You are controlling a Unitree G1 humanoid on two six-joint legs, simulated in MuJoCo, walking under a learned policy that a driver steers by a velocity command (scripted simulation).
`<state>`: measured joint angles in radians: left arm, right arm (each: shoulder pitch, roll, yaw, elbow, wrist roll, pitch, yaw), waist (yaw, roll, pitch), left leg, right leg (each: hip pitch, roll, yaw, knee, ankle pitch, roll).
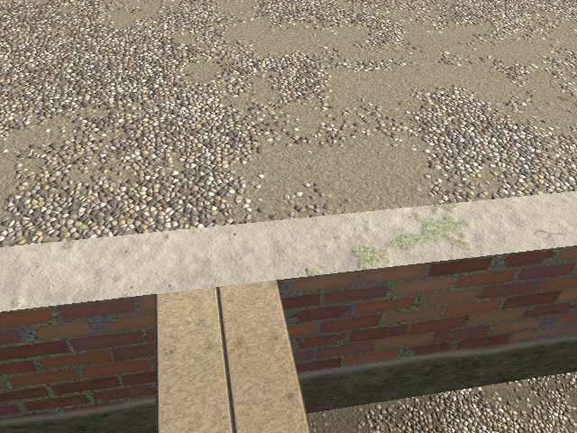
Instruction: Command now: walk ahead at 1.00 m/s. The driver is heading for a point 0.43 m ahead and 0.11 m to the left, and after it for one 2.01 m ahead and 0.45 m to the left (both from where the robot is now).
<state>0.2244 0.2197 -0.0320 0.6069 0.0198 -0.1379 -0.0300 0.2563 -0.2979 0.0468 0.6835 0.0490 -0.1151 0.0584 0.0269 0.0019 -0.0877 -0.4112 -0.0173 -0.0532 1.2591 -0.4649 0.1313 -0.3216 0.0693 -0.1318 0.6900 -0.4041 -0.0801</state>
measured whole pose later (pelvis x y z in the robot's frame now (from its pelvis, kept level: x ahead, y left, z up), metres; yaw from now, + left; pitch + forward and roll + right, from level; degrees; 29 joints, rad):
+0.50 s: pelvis +0.28 +0.11 +0.00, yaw -1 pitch +1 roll +0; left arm 0.17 0.28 0.00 0.66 -0.06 -0.12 0.00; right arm 0.32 -0.27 0.03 0.75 0.00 -0.13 0.07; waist -0.01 0.00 -0.03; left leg -0.44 -0.03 0.10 0.73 -0.31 0.08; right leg -0.50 -0.03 0.06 1.54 -0.44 -0.10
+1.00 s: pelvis +0.54 +0.12 +0.01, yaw +0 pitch +1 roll -1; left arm 0.51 0.22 -0.03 0.81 0.05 -0.12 0.00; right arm 0.13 -0.22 0.09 0.59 0.05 -0.12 0.09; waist 0.06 0.00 -0.13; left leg -0.82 0.02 -0.06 1.68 -0.38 0.06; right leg -0.16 0.03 -0.09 0.59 -0.44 -0.07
